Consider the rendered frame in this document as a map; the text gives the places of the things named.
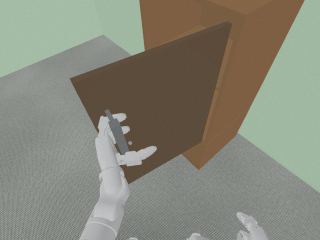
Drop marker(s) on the handle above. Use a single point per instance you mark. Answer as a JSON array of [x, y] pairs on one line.
[[117, 131]]

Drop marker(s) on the right robot shin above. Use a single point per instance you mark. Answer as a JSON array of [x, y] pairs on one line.
[[195, 234]]

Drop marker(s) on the cupboard door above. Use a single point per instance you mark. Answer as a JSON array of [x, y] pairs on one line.
[[166, 93]]

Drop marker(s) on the left robot hand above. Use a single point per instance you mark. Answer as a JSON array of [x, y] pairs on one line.
[[106, 150]]

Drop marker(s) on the left robot forearm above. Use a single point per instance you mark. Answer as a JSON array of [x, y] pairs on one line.
[[106, 217]]

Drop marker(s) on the right robot hand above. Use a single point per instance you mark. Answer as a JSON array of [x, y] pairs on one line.
[[256, 232]]

